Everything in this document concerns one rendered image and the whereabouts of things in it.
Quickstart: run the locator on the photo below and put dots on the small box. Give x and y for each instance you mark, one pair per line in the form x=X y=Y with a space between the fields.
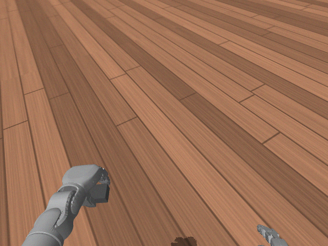
x=100 y=193

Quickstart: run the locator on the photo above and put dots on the left robot hand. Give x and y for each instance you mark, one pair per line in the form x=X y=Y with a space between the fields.
x=86 y=176

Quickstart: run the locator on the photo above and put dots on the left robot arm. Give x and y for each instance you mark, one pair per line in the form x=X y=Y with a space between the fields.
x=55 y=224

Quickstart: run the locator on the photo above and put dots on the right robot hand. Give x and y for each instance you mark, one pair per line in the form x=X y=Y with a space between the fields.
x=271 y=236

